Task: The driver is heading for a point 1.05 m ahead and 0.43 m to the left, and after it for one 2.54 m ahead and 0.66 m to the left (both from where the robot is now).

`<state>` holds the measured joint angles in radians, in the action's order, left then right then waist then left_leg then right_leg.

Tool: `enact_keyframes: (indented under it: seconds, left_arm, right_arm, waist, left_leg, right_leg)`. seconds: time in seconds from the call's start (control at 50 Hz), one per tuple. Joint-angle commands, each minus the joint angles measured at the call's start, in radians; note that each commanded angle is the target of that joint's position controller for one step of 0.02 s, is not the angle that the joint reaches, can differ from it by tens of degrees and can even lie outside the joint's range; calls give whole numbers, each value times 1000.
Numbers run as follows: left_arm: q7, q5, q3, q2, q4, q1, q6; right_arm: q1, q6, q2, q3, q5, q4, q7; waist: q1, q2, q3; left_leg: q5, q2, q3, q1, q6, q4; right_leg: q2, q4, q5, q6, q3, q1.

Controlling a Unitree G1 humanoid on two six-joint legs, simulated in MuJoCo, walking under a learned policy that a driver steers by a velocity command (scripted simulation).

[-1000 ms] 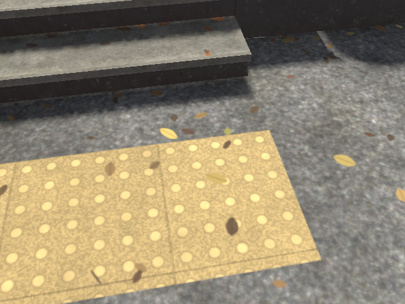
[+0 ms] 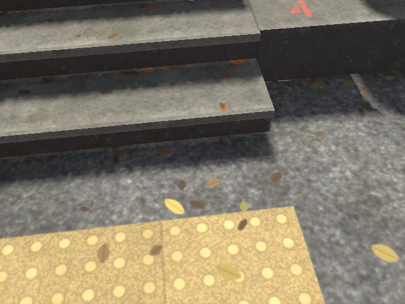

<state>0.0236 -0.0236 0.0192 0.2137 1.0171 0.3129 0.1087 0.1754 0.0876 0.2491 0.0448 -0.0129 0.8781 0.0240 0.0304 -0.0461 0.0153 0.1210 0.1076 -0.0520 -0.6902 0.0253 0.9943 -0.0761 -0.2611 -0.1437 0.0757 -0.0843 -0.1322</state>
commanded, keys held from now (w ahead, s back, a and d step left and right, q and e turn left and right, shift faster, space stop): q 0.62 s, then w+q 0.32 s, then w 0.06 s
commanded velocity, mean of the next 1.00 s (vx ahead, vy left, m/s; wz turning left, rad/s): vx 0.16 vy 0.00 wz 0.50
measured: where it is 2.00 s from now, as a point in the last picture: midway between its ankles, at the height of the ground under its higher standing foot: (101, 268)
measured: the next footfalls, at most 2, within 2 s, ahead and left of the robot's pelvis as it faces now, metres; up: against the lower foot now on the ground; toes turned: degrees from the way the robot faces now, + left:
left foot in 0.20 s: +0.23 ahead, +0.13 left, +0.00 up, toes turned +6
right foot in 0.68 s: +0.24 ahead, -0.09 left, +0.00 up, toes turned +26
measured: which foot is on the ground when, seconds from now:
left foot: up 0.00-0.18, down 0.20-0.68, up 0.70-1.00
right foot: down 0.00-0.22, up 0.24-0.66, down 0.68-1.00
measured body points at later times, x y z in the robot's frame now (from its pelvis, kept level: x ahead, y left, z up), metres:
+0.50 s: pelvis +0.13 +0.04 -0.01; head +0.17 +0.06 +0.44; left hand +0.21 +0.33 -0.14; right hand +0.32 -0.20 -0.11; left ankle +0.19 +0.12 -0.75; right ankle +0.20 -0.13 -0.70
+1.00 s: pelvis +0.20 +0.02 +0.00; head +0.22 +0.00 +0.45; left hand +0.08 +0.28 -0.11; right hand +0.48 -0.12 -0.10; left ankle +0.18 +0.23 -0.65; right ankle +0.20 -0.11 -0.75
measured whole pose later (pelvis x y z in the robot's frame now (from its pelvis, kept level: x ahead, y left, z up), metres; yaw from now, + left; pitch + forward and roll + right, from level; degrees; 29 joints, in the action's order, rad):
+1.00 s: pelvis +0.20 +0.02 +0.00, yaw +32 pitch +2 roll +1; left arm -0.02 -0.01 0.05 0.25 0.84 0.36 0.08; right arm 0.25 0.01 0.30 0.10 -0.02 0.65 0.00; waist 0.07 -0.04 -0.05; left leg 0.09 0.04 -0.11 -0.70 -0.04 1.04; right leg 0.04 -0.28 -0.25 0.01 -0.10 -0.06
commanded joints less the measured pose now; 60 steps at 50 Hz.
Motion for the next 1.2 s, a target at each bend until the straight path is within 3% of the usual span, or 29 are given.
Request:
enact_keyframes:
  seconds: [0.02, 0.06, 0.16, 0.18, 0.2, 0.22, 0.24, 0.26, 0.28, 0.3, 0.32, 0.34, 0.38, 0.48, 0.62, 0.66, 0.68, 0.7, 0.72, 0.74, 0.76, 0.8, 0.84, 0.98, 1.06, 1.12, 1.16, 1.18, 1.2]
  left_arm:
    - [-27, 2, 22, 154, -69, -83, 12]
    - [-42, 12, 30, 189, -63, -68, -2]
    - [-70, 47, 48, 204, -70, -93, -55]
    - [-75, 51, 50, 203, -82, -109, -66]
    - [-77, 39, 48, 192, -90, -67, -72]
    - [-72, -2, 30, 154, -133, -59, -65]
    - [-56, -3, 8, 89, -149, 5, -56]
    - [-42, 12, 23, 154, -140, -4, -54]
    - [-43, 38, 30, 168, -157, -69, -60]
    - [-54, 32, 34, 159, -155, -104, -71]
    - [-67, 19, 44, 176, -166, -133, -82]
    - [-70, 13, 45, 167, -175, -134, -91]
    - [-76, 17, 41, 137, -179, -118, -99]
    - [-89, 23, 45, 138, -205, -174, -105]
    - [-66, 40, 53, 150, -218, -161, -74]
    - [-52, 44, 63, 164, -197, -65, -65]
    - [-52, 35, 77, 201, -182, 0, -65]
    - [-56, 17, 89, 255, -187, 40, -71]
    - [-45, -24, 103, 321, -204, -8, -64]
    - [-50, -22, 98, 281, -242, -94, -50]
    - [-61, 5, 87, 227, -257, -138, -43]
    - [-70, 30, 74, 193, -262, -127, -39]
    - [-67, 19, 68, 182, -251, -74, -28]
    - [-45, 10, 72, 206, -222, 63, -20]
    - [-37, 32, 78, 233, -205, 69, -24]
    - [-25, 55, 83, 250, -184, 88, -31]
    - [-21, 66, 89, 272, -174, 77, -39]
    - [-21, 68, 88, 276, -172, 54, -42]
    - [-23, 63, 76, 243, -167, 68, -40]
  right_arm:
    - [54, -6, 2, -5, 6, -23, -9]
    - [-6, -12, 20, -3, 6, -56, -21]
    - [-23, -21, 73, 21, 14, -122, -51]
    - [35, -18, 87, 32, 14, -112, -53]
    - [116, -15, 152, 60, 16, -98, -47]
    - [185, -22, 250, 84, 26, -106, -30]
    - [194, -23, 261, 78, 49, -130, -28]
    - [161, -26, 184, 61, 39, -153, -32]
    - [68, -30, 150, 54, 28, -186, -28]
    - [12, -39, 143, 52, 12, -203, -24]
    - [-8, -48, 134, 48, 4, -214, -19]
    - [-14, -56, 140, 50, 14, -218, -16]
    - [2, -63, 150, 55, 25, -229, -7]
    - [24, -79, 176, 68, 11, -256, 19]
    - [18, -106, 176, 74, 13, -293, 28]
    - [-14, -115, 173, 73, -4, -306, 31]
    - [-14, -118, 150, 65, -8, -311, 30]
    - [25, -120, 69, 47, -9, -303, 26]
    - [-35, -97, 106, 58, -13, -366, 17]
    - [-40, -82, 179, 75, 0, -356, 12]
    - [-9, -80, 195, 83, 7, -329, 5]
    - [55, -82, 147, 74, 18, -288, -7]
    - [44, -74, 113, 65, 7, -291, -17]
    - [-69, -54, 77, 47, -10, -351, -28]
    - [-138, -41, 48, 26, -8, -380, -53]
    - [-160, -34, 51, 21, -15, -393, -68]
    - [-117, -30, 78, 31, -14, -390, -72]
    - [-13, -28, 105, 49, -12, -359, -69]
    - [144, -32, 162, 80, -9, -306, -59]
  waist:
    - [-42, 107, -18]
    - [-20, 106, -34]
    - [-33, 111, -45]
    - [-63, 89, -70]
    - [-83, 7, -129]
    - [-80, -178, -199]
    - [-35, -308, -344]
    - [-53, -157, -373]
    - [-39, -65, -270]
    - [-23, 45, -193]
    - [-18, 45, -162]
    - [-2, 10, -149]
    - [0, -52, -151]
    - [-33, -81, -159]
    - [-41, -127, -139]
    - [15, -114, -156]
    - [39, -68, -149]
    - [21, 135, -164]
    - [10, 348, -54]
    - [-17, 283, -1]
    - [-31, 235, 0]
    - [-31, 182, -21]
    - [-10, 165, -1]
    - [64, 167, 60]
    - [72, 166, 94]
    - [68, 176, 107]
    - [17, 191, 82]
    - [-56, 177, 20]
    - [-127, 132, -96]
  left_leg:
    - [-172, -23, 38, 186, -7, -218]
    - [-192, -34, 41, 182, -10, -288]
    - [-1, -62, 68, 160, 39, -397]
    - [-34, -96, 95, 242, 62, -477]
    - [-305, -94, 40, 402, 102, -548]
    - [-762, 100, -239, 629, 202, -526]
    - [-786, 286, -578, 837, 403, -576]
    - [-559, 243, -543, 780, 367, -611]
    - [-395, 188, -431, 678, 303, -629]
    - [-268, 140, -352, 564, 250, -651]
    - [-186, 106, -321, 481, 226, -671]
    - [-159, 69, -295, 410, 216, -687]
    - [-153, 38, -278, 393, 214, -694]
    - [94, 37, -356, 419, 194, -705]
    - [109, 18, -456, 434, 170, -697]
    - [308, -31, -445, 354, 128, -687]
    - [430, -94, -391, 216, 75, -611]
    - [502, -214, -211, 46, 24, -299]
    - [424, -250, -136, -167, 23, -153]
    - [324, -174, -161, -189, 14, -47]
    - [236, -162, -143, -185, 2, 4]
    - [139, -140, -90, -158, -31, 144]
    - [73, -115, -54, -163, -41, 225]
    - [-45, -63, -51, -198, -67, -6]
    - [-31, -42, 44, -65, -46, -216]
    - [60, -52, 90, 57, 2, -331]
    - [113, -86, 116, 179, 48, -411]
    - [62, -123, 142, 341, 75, -483]
    - [30, -141, 139, 589, 104, -499]
  right_leg:
    - [229, 69, 590, 122, 7, -126]
    - [266, 43, 564, 127, 12, -49]
    - [331, -153, 559, 90, 32, 102]
    - [300, -263, 578, 62, 11, 95]
    - [221, -457, 481, 5, -29, 38]
    - [97, -784, 46, -64, -67, -214]
    - [-57, -1051, -550, -87, 64, -471]
    - [14, -1122, -503, -71, 198, -493]
    - [45, -1108, -413, -66, 186, -535]
    - [84, -1028, -342, -76, 177, -532]
    - [102, -947, -293, -81, 175, -500]
    - [91, -902, -255, -89, 158, -443]
    - [67, -794, -230, -105, 149, -412]
    - [52, -617, -181, -132, 182, -411]
    - [28, -393, -195, -107, 181, -286]
    - [34, -193, -115, -70, 146, -109]
    - [117, -107, -133, -35, 183, 43]
    - [356, -47, -323, 34, 405, 165]
    - [483, 93, -506, 143, 716, 55]
    - [480, 97, -526, 149, 678, 17]
    - [420, 89, -466, 99, 568, 27]
    - [354, 90, -349, 54, 420, 46]
    - [323, 107, -261, 47, 308, 33]
    - [344, 130, -103, 88, 175, 124]
    - [358, 135, -37, 98, 106, 86]
    - [377, 108, -3, 94, 91, 80]
    - [395, 39, 153, 86, 88, 92]
    - [371, -86, 352, 65, 46, 78]
    - [313, -305, 478, 31, -22, 11]
Keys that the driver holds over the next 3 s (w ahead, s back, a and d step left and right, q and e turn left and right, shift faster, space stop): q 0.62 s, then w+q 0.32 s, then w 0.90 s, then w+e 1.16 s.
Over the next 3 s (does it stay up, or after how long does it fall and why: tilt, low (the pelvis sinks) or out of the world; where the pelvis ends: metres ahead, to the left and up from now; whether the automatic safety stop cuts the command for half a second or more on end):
stays up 1.02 0.53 -0.01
